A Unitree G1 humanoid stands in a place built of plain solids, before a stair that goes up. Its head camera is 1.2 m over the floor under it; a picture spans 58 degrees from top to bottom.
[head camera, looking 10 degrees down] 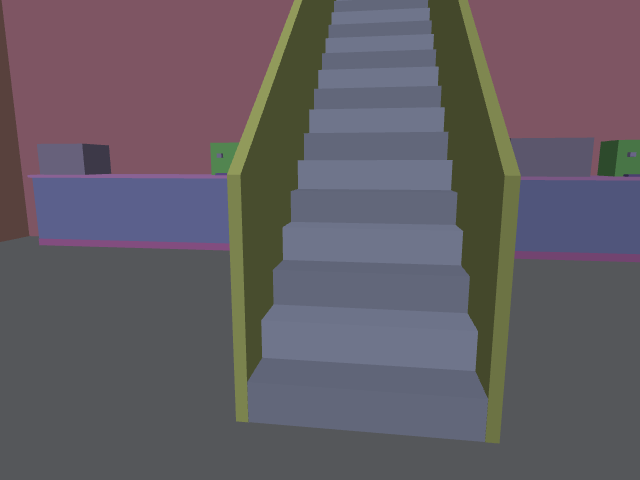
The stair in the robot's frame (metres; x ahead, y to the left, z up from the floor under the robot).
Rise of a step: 0.20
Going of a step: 0.26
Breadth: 1.07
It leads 8 degrees to the right of straight ahead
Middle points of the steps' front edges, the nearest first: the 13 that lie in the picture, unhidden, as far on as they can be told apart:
1.79 -0.19 0.20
2.04 -0.23 0.41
2.30 -0.26 0.61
2.55 -0.30 0.82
2.81 -0.34 1.02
3.06 -0.37 1.23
3.32 -0.41 1.43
3.57 -0.44 1.63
3.83 -0.48 1.84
4.09 -0.51 2.04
4.34 -0.55 2.25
4.60 -0.59 2.45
4.85 -0.62 2.66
